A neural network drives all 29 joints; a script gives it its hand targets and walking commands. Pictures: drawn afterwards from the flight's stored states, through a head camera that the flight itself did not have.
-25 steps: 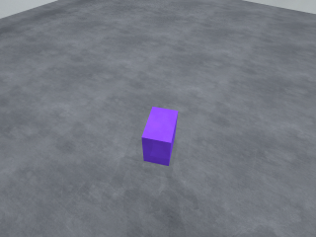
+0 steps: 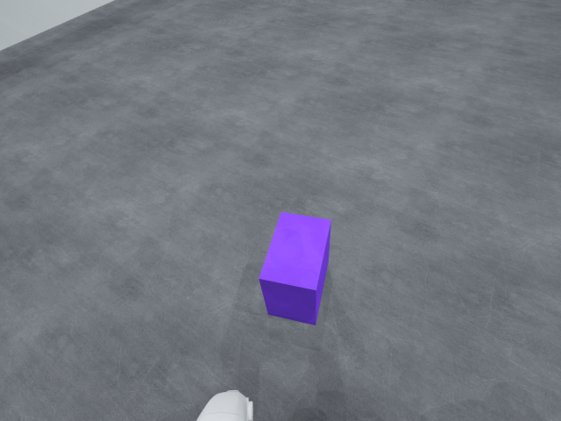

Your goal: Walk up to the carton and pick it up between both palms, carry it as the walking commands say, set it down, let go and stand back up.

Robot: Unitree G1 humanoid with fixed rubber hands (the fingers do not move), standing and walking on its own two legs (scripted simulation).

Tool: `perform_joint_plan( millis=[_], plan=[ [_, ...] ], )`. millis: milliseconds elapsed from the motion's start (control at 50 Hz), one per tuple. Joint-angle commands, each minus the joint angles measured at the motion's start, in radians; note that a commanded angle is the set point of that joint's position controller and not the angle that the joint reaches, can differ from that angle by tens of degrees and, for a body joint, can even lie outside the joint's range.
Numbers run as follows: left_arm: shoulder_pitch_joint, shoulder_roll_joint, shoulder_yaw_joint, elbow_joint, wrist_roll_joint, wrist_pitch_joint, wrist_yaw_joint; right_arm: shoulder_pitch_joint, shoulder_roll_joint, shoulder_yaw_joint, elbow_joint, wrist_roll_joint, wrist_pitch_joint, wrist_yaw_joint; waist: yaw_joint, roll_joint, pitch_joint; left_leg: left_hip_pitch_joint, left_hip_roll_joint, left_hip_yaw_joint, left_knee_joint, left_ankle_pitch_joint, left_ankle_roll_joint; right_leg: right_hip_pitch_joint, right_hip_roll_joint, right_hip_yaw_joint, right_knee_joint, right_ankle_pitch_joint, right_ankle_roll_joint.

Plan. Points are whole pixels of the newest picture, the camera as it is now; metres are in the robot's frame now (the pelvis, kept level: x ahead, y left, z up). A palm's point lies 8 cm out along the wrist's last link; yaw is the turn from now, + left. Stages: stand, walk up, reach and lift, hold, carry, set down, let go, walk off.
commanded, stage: walk up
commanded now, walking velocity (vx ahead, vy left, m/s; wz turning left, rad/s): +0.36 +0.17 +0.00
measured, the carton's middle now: (298, 268) +0.70 +0.03 -0.64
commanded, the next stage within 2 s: none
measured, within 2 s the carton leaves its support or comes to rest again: neither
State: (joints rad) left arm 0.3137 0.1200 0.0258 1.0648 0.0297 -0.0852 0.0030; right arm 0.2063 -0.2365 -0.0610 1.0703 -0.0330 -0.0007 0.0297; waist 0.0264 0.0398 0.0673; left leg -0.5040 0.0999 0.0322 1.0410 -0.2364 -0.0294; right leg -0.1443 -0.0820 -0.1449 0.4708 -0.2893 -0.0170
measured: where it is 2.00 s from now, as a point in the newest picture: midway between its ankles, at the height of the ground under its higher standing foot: outside the picture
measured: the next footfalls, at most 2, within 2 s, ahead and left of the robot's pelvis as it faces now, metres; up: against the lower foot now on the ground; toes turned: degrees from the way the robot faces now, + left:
left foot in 0.26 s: +0.26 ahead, +0.20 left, +0.00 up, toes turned +11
right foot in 0.64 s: +0.32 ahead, -0.04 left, +0.00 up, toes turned -9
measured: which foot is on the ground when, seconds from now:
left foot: up 0.00-0.24, down 0.26-0.66, up 0.68-1.00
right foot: down 0.00-0.26, up 0.28-0.62, down 0.64-1.00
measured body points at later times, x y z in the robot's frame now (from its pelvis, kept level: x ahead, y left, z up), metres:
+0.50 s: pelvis +0.17 +0.08 -0.01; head +0.20 +0.09 +0.44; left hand +0.21 +0.33 -0.16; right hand +0.23 -0.15 -0.15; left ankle +0.22 +0.19 -0.74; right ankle +0.18 -0.04 -0.69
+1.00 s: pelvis +0.17 +0.08 -0.01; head +0.22 +0.04 +0.43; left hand +0.21 +0.33 -0.14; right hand +0.25 -0.18 -0.18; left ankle +0.12 +0.24 -0.67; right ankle +0.28 -0.03 -0.74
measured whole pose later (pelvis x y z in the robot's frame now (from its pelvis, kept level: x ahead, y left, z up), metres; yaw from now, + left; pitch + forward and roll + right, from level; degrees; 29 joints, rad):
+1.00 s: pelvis +0.17 +0.08 -0.01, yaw +3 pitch +0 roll +3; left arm 0.18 0.14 0.05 1.02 0.03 0.01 0.05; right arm 0.15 -0.27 -0.08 1.02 -0.03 0.10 -0.02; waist 0.03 0.05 0.08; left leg -0.43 0.02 0.00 1.07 -0.41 -0.07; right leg -0.41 -0.14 -0.15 0.53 -0.12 -0.02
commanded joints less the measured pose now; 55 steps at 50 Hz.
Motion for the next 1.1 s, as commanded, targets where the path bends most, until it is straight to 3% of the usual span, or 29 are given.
perform_joint_plan(
  millis=[0,120,160,180,220,240,260,340,380,440,480,500,520,560,580,620,640,660,700,740,800,820,860,940,980,1020,1040,1060,1080],
  plan=[
    [0.116,0.186,0.049,0.002,0.004,-0.003,0.01,-0.043,0.033,0.011,-0.082,0.007,0.015,0.02,0.014,-0.229,0.092,-0.046,0.016,0.051,-0.185,0.132,-0.025,-0.039,-0.227,0.126,-0.267,0.405,-0.057],
    [0.137,0.202,0.051,0.016,0.009,0.014,0.015,-0.143,0.025,0.015,-0.12,0.016,0.001,0.023,0.028,-0.251,0.063,0.073,-0.026,0.123,-0.429,0.131,-0.016,-0.028,-0.232,0.073,-0.178,0.477,-0.053],
    [0.148,0.212,0.055,0.013,-0.001,0.022,0.011,-0.077,-0.013,0.014,-0.09,0.018,-0.017,0.008,-0.013,-0.196,-0.061,0.264,-0.068,0.135,-0.564,0.11,0.019,0.001,-0.179,0.022,-0.016,0.571,-0.04],
    [0.182,0.158,0.044,0.028,-0.011,0.026,0.009,0.068,-0.055,0.001,-0.049,0.012,-0.038,-0.005,-0.072,-0.099,-0.158,0.447,-0.045,0.126,-0.591,0.152,0.048,-0.055,-0.106,-0.035,0.143,0.394,-0.018],
    [0.211,0.093,0.034,-0.002,-0.028,0.033,0.005,0.297,-0.248,-0.053,-0.016,-0.013,-0.059,-0.032,-0.158,0.299,-0.354,0.753,0.405,-0.39,-0.704,0.35,0.154,-0.366,0.005,0.041,0.617,-0.317,0.026],
    [0.192,0.097,0.041,-0.006,-0.017,0.045,0.004,0.288,-0.241,-0.054,-0.011,-0.003,-0.059,-0.035,-0.142,0.201,-0.29,0.667,0.421,-0.423,-0.729,0.318,0.187,-0.386,-0.013,0.124,0.749,-0.339,0.02],
    [0.179,0.123,0.039,-0.027,-0.015,0.05,0.004,0.216,-0.195,-0.048,-0.028,0.012,-0.051,-0.037,-0.13,0.145,-0.234,0.613,0.365,-0.328,-0.758,0.168,0.224,-0.404,-0.036,0.123,0.773,-0.28,0.013],
    [0.107,0.091,0.025,-0.007,-0.001,0.062,-0.001,0.041,-0.067,-0.01,-0.079,0.013,-0.06,-0.043,-0.052,0.121,-0.071,0.31,0.257,-0.175,-0.828,0.032,0.166,-0.323,-0.075,0.116,0.639,-0.127,0.01],
    [0.092,0.11,0.052,-0.005,0.003,0.091,-0.002,0.106,-0.094,-0.019,-0.057,0.009,-0.06,-0.052,-0.056,0.011,-0.05,0.334,0.335,-0.257,-0.826,0.15,0.188,-0.349,-0.074,0.122,0.616,-0.131,0.036],
    [0.072,0.069,0.041,-0.02,0.001,0.099,0.0,0.044,-0.031,-0.003,-0.072,-0.004,-0.059,-0.048,-0.035,0.038,-0.023,0.252,0.251,-0.099,-0.855,0.056,0.175,-0.283,-0.074,0.114,0.429,-0.016,0.025],
    [0.018,0.069,0.02,-0.033,-0.019,0.105,0.013,-0.001,0.005,0.017,-0.056,0.012,-0.041,-0.056,-0.001,0.13,0.011,0.227,0.141,0.033,-0.748,0.498,0.16,-0.178,-0.019,0.082,0.241,-0.009,0.035],
    [0.01,0.065,0.024,-0.043,-0.021,0.099,0.015,0.039,0.011,0.015,-0.039,0.006,-0.033,-0.057,-0.005,0.158,-0.03,0.256,0.14,0.037,-0.715,0.549,0.153,-0.15,-0.002,0.067,0.187,0.017,0.034],
    [0.042,0.088,0.03,-0.016,-0.013,0.095,0.018,0.014,-0.036,0.002,-0.045,0.008,-0.025,-0.053,0.023,0.137,-0.058,0.222,0.169,0.025,-0.692,0.499,0.15,-0.093,0.005,0.019,0.177,0.038,0.034],
    [0.041,0.117,0.023,-0.006,-0.003,0.094,0.013,-0.016,-0.068,-0.005,-0.062,-0.006,-0.006,-0.046,0.034,0.106,-0.053,0.128,0.144,0.018,-0.708,-0.009,0.12,-0.018,0.002,0.002,0.09,0.087,0.019],
    [0.032,0.134,0.029,-0.016,-0.001,0.09,0.015,-0.02,-0.056,0.003,-0.069,-0.011,-0.001,-0.044,0.042,0.053,-0.046,0.066,0.114,0.015,-0.699,-0.111,0.099,0.013,-0.021,0.041,0.057,0.097,0.012],
    [0.034,0.22,0.041,-0.015,0.006,0.07,0.024,0.065,0.036,0.02,-0.05,-0.009,0.009,-0.046,0.043,-0.352,-0.054,0.068,-0.055,0.088,-0.386,-0.197,0.028,-0.041,-0.275,0.378,-0.243,0.001,-0.06],
    [0.026,0.292,0.049,-0.046,0.009,0.081,0.039,0.024,-0.01,0.006,-0.062,0.0,0.034,-0.059,0.058,-0.333,-0.004,-0.02,-0.086,0.063,-0.143,-0.35,-0.006,-0.091,-0.4,0.495,-0.287,0.206,-0.15],
    [-0.034,0.294,0.036,-0.056,0.007,0.081,0.047,0.003,-0.059,-0.023,-0.069,0.006,0.054,-0.065,0.012,-0.272,0.041,-0.031,-0.066,-0.018,0.013,-0.364,-0.013,-0.121,-0.395,0.463,-0.195,0.594,-0.181],
    [-0.061,0.267,0.047,-0.091,-0.014,0.076,0.057,0.044,-0.077,-0.03,-0.073,0.02,0.069,-0.066,-0.002,-0.153,-0.064,-0.033,-0.074,-0.043,0.152,-0.342,-0.022,-0.065,-0.354,0.339,-0.075,0.979,-0.197],
    [-0.118,0.219,0.048,-0.102,-0.018,0.084,0.062,0.109,-0.039,-0.025,-0.048,0.014,0.076,-0.064,-0.033,-0.221,-0.131,0.044,-0.097,-0.014,0.206,-0.248,-0.024,-0.119,-0.268,0.211,-0.098,0.773,-0.156],
    [-0.063,0.255,0.056,-0.1,-0.012,0.088,0.067,0.072,-0.079,-0.05,-0.069,0.003,0.097,-0.061,0.0,-0.16,-0.182,-0.054,-0.081,-0.063,0.289,-0.216,-0.061,-0.026,-0.327,0.281,-0.102,0.595,-0.171],
    [-0.026,0.248,0.06,-0.078,-0.009,0.084,0.07,0.065,-0.064,-0.043,-0.07,-0.005,0.092,-0.06,0.015,-0.134,-0.206,-0.071,-0.078,-0.063,0.265,-0.186,-0.056,0.023,-0.322,0.299,-0.141,0.37,-0.16],
    [-0.038,0.239,0.057,-0.086,-0.015,0.084,0.072,0.027,-0.06,-0.045,-0.093,-0.002,0.092,-0.049,0.017,-0.132,-0.186,-0.105,-0.08,-0.076,0.259,-0.173,-0.066,0.03,-0.329,0.293,-0.14,0.404,-0.166],
    [-0.133,0.187,0.059,-0.075,0.007,0.098,0.047,0.035,0.025,0.025,-0.094,0.02,0.08,-0.035,-0.013,-0.384,-0.17,0.184,-0.069,-0.011,-0.241,-0.189,-0.013,-0.136,-0.144,0.159,-0.25,-0.085,-0.101],
    [-0.119,0.199,0.058,-0.077,0.007,0.112,0.031,0.086,0.016,0.028,-0.073,0.026,0.072,-0.041,-0.036,-0.369,-0.137,0.281,-0.111,0.069,-0.427,-0.161,0.008,-0.178,-0.14,0.174,-0.231,-0.133,-0.102],
    [-0.059,0.166,0.041,-0.048,-0.009,0.124,0.023,0.17,-0.025,0.015,-0.019,0.02,0.056,-0.056,-0.064,-0.129,-0.127,0.41,-0.054,0.027,-0.636,-0.085,0.044,-0.251,-0.111,0.161,-0.125,-0.203,-0.07],
    [-0.057,0.1,0.019,-0.064,-0.015,0.118,0.024,0.177,-0.102,-0.001,-0.026,0.001,0.038,-0.061,-0.062,0.175,-0.12,0.346,0.158,-0.257,-0.809,-0.281,0.092,-0.318,-0.022,0.058,0.074,-0.196,-0.026],
    [-0.07,0.073,0.004,-0.084,-0.009,0.121,0.019,0.093,-0.168,-0.007,-0.052,-0.013,0.034,-0.061,-0.056,0.284,-0.035,0.213,0.274,-0.445,-0.936,-0.444,0.126,-0.378,0.042,0.065,0.193,-0.208,0.005],
    [-0.067,0.09,0.012,-0.075,-0.007,0.13,0.007,0.029,-0.133,0.011,-0.058,-0.01,0.028,-0.062,-0.023,0.197,0.032,0.119,0.247,-0.365,-0.97,-0.505,0.109,-0.342,0.033,0.149,0.248,-0.138,0.008]
  ],
)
